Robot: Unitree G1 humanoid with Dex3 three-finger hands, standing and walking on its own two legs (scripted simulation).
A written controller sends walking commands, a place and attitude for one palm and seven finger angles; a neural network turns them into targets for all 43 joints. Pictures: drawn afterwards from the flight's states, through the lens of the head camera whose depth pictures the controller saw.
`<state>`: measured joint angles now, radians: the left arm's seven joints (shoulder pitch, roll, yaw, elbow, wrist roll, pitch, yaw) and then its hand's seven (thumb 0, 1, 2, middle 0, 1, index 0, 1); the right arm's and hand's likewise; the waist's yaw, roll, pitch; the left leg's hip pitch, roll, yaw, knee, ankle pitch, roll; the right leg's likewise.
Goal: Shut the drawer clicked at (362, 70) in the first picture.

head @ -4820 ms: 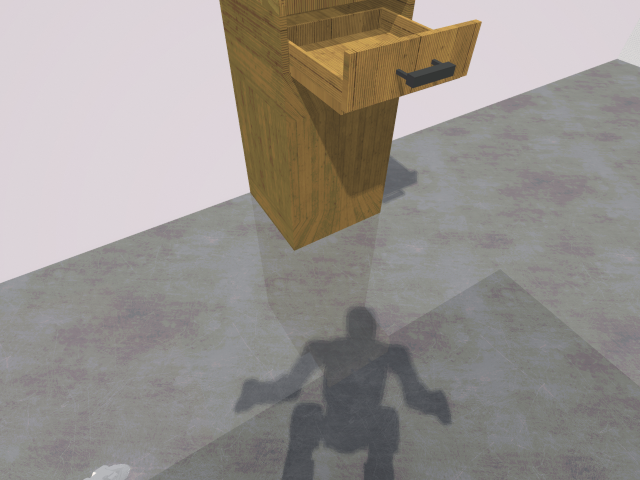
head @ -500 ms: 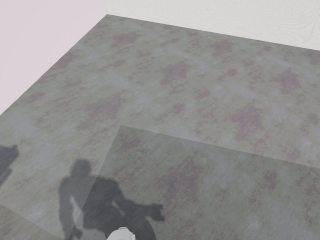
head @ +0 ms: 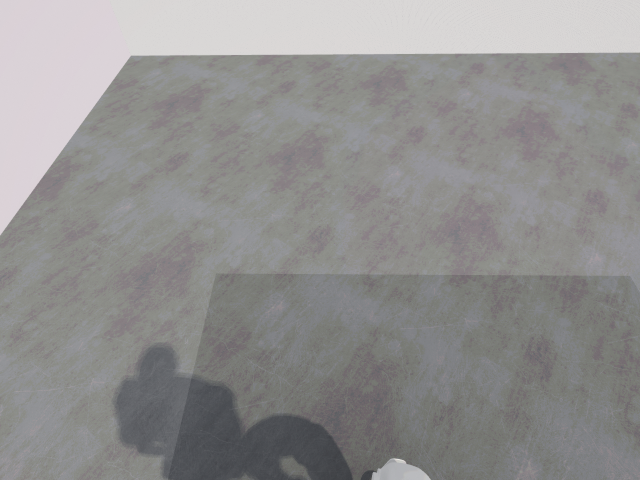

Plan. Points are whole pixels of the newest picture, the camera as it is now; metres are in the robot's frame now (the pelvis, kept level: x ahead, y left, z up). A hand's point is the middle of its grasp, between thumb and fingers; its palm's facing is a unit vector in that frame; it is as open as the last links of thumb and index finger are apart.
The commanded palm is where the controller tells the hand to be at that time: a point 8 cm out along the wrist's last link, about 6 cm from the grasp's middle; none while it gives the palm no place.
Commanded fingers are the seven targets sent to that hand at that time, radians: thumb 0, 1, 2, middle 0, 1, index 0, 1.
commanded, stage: turn to face it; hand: left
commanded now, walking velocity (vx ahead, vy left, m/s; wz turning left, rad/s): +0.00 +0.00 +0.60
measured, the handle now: out of the picture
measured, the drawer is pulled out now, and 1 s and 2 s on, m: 0.28 0.28 0.28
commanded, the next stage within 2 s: none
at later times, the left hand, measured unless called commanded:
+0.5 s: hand out of the picture +0.08 +0.21 -0.20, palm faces +0.33 -0.93 -0.18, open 7.3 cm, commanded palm none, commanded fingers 0.00 0.90 0.90 -0.20 -0.30 -0.20 -0.30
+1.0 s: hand out of the picture +0.05 +0.20 -0.14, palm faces +0.54 -0.79 -0.30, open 7.4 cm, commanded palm none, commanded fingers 0.00 0.90 0.90 -0.20 -0.30 -0.20 -0.30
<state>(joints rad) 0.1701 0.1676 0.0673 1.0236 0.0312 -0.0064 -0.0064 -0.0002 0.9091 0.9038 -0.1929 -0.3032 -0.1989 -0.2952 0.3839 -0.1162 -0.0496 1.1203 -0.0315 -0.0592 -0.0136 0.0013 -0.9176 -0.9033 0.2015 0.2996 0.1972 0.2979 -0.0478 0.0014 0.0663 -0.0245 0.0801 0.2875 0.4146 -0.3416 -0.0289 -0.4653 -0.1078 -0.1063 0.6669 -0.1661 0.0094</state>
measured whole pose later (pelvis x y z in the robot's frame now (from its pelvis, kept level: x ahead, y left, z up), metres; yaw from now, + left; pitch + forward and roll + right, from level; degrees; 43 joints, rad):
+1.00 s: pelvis +0.06 -0.04 +0.00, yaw +34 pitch +0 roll +0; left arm 0.15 0.19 0.04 0.87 0.02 0.02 0.03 0.00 0.91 0.90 -0.20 -0.30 -0.20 -0.30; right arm 0.20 -0.24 -0.10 0.94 -0.02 0.07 0.01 0.01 -0.91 -0.90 0.20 0.30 0.20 0.30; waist -0.03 0.06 0.06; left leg -0.46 -0.07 -0.09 0.79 -0.40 -0.02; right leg -0.25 -0.04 -0.06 0.56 -0.30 0.00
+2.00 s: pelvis +0.03 -0.05 +0.00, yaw +69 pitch +0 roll +1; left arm 0.14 0.19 0.03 0.85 0.02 0.02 0.03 0.00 0.90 0.90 -0.20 -0.30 -0.21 -0.30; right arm 0.25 -0.26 -0.10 0.95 -0.02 0.07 0.01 0.01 -0.91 -0.90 0.20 0.30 0.20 0.30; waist -0.05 0.06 0.06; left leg -0.47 -0.10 -0.12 0.90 -0.43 -0.03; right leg -0.22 -0.02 -0.04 0.52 -0.30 -0.02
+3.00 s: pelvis +0.02 -0.01 +0.00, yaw +87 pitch -3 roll +1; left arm 0.24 0.15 0.03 1.00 0.03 -0.04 0.00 0.00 0.91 0.90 -0.20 -0.30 -0.20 -0.30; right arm 0.41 -0.20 -0.05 1.13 -0.03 0.02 -0.01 0.00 -0.91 -0.90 0.20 0.30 0.20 0.30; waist -0.03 0.05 0.00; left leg -0.27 -0.01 -0.01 0.80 -0.45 0.03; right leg -0.20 -0.01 -0.11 0.54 -0.29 -0.05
